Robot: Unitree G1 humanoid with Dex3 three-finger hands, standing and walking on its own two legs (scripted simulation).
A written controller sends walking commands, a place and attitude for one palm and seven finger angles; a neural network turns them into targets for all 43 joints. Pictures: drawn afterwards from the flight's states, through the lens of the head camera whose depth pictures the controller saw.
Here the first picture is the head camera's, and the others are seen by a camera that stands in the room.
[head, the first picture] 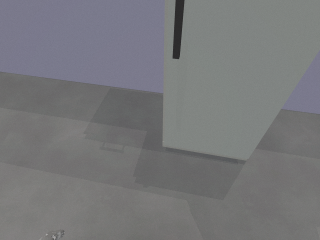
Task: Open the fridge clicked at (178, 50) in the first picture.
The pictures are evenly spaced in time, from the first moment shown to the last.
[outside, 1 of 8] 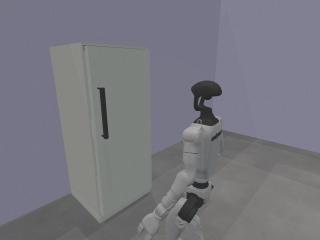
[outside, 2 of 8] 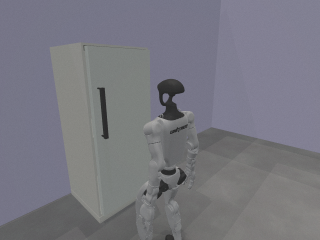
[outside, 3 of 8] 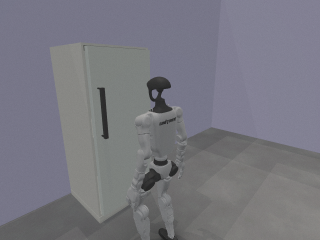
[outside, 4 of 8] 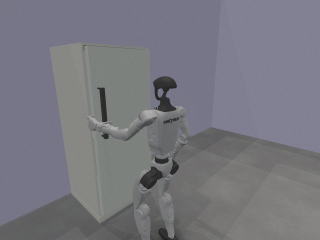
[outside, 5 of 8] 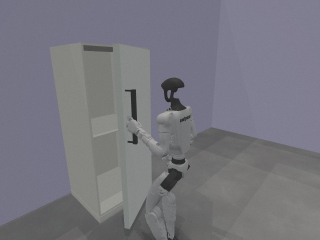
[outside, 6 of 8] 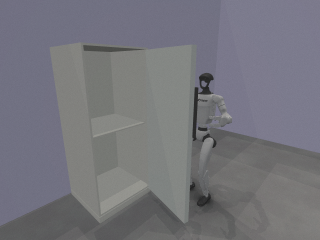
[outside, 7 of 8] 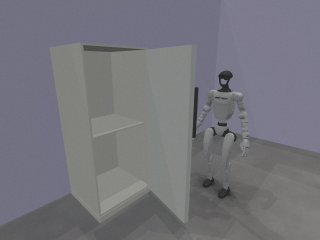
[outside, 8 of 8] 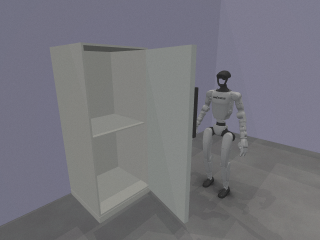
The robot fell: no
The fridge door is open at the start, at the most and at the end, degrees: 0 84 77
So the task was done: yes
